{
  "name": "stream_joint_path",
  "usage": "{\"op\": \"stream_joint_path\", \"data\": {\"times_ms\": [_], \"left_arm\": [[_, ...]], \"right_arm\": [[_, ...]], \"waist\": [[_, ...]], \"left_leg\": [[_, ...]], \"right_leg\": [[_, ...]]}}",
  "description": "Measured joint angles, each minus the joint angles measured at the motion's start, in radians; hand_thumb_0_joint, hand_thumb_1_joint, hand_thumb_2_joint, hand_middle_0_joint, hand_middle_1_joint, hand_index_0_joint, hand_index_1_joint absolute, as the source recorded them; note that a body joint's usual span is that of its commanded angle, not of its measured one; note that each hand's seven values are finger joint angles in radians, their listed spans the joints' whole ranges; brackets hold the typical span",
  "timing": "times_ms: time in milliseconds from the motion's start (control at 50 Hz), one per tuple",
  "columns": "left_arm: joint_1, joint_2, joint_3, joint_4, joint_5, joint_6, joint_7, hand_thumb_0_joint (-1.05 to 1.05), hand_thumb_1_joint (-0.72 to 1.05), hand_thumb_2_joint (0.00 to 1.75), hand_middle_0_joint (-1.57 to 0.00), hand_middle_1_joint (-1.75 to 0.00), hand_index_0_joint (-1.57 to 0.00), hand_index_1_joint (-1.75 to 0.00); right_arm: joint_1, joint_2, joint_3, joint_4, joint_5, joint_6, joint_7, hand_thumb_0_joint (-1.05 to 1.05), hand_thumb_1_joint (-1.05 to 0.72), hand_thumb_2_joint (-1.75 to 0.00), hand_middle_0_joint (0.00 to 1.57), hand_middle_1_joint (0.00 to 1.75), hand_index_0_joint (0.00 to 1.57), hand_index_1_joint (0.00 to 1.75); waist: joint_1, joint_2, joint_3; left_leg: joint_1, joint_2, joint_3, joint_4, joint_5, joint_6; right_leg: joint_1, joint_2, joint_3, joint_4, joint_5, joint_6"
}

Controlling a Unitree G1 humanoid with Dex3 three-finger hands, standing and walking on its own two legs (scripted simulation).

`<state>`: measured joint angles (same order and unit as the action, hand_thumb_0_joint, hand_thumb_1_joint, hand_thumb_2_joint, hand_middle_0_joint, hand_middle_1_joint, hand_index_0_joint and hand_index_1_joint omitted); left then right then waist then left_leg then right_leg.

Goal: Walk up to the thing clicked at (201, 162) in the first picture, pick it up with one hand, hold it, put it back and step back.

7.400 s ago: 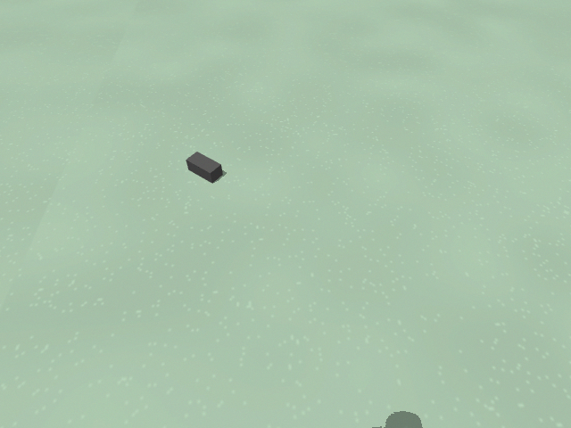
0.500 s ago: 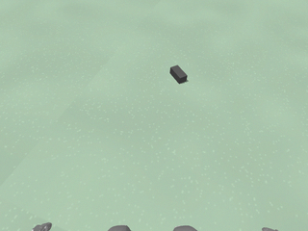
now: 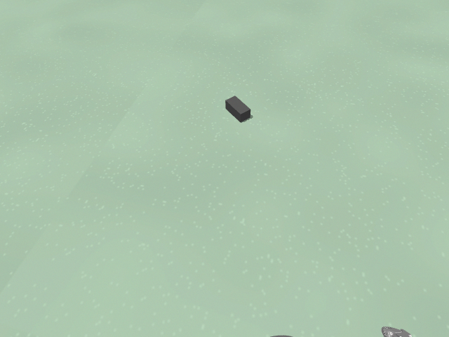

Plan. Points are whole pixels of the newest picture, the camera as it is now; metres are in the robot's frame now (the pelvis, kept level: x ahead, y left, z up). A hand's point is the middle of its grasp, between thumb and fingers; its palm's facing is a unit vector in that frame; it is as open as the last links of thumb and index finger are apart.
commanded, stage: walk up
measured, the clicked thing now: (237, 108) +1.47 -0.04 -0.72
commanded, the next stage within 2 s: stand in 0.72 s
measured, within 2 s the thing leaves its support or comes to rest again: neither
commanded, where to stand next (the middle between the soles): +0.07 +0.03 m, yaw -2 degrees
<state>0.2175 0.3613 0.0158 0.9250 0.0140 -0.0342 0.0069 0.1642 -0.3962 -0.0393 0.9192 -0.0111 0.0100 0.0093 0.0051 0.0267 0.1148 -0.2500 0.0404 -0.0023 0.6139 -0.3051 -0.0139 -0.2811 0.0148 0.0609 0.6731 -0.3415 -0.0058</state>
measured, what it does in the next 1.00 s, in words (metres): stands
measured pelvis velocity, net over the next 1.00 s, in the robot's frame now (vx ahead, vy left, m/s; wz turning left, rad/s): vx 0.00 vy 0.03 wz -0.03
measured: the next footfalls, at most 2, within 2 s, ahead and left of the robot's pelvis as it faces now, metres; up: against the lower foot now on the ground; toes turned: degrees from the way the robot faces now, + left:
none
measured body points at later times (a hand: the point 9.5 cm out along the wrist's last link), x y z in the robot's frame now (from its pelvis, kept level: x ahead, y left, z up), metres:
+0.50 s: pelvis +0.00 +0.02 +0.02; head +0.00 +0.02 +0.47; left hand +0.11 +0.32 -0.11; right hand +0.06 -0.29 -0.11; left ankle +0.01 +0.15 -0.72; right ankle +0.01 -0.12 -0.72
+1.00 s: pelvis +0.00 +0.03 +0.02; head +0.01 +0.03 +0.47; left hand +0.10 +0.32 -0.11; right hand +0.08 -0.28 -0.11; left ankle +0.01 +0.15 -0.72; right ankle +0.01 -0.12 -0.72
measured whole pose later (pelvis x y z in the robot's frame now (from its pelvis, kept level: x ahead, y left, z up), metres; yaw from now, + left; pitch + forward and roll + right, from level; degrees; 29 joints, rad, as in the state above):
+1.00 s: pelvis +0.00 +0.03 +0.02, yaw -2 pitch -3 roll +0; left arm 0.09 0.35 0.00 1.14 0.01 -0.02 0.00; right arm 0.08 -0.35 -0.02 1.14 -0.01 0.00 0.01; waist -0.01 0.00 0.06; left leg -0.11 0.03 0.04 0.33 -0.18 -0.01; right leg -0.12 -0.01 0.10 0.33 -0.17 0.04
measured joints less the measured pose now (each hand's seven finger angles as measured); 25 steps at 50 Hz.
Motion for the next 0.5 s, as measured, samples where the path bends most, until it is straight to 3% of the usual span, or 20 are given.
{"op": "stream_joint_path", "data": {"times_ms": [80, 260, 500], "left_arm": [[-0.039, -0.006, -0.003, 0.034, -0.010, 0.003, 0.001, 0.01, 0.90, 0.90, -0.20, -0.30, -0.20, -0.30], [-0.105, -0.016, -0.011, 0.117, -0.011, 0.001, -0.006, 0.01, 0.90, 0.90, -0.20, -0.30, -0.20, -0.30], [-0.136, -0.009, -0.008, 0.191, -0.010, 0.013, -0.010, 0.01, 0.90, 0.90, -0.20, -0.30, -0.20, -0.30]], "right_arm": [[-0.005, 0.025, 0.017, 0.046, 0.001, -0.005, 0.011, 0.00, -0.90, -0.90, 0.20, 0.30, 0.21, 0.30], [-0.035, 0.036, 0.032, 0.126, 0.004, -0.010, 0.016, 0.00, -0.90, -0.90, 0.21, 0.30, 0.21, 0.30], [-0.052, 0.033, 0.020, 0.191, -0.003, -0.014, 0.012, 0.00, -0.90, -0.90, 0.21, 0.30, 0.21, 0.30]], "waist": [[0.004, -0.007, -0.017], [-0.011, -0.014, -0.046], [-0.012, -0.030, -0.050]], "left_leg": [[0.026, 0.009, 0.010, -0.032, 0.004, -0.025], [0.086, 0.008, 0.036, -0.140, 0.056, -0.019], [0.130, 0.001, 0.062, -0.233, 0.101, -0.007]], "right_leg": [[0.031, 0.006, 0.009, -0.053, 0.028, 0.005], [0.086, 0.002, 0.034, -0.170, 0.093, 0.017], [0.126, -0.007, 0.058, -0.272, 0.151, 0.032]]}}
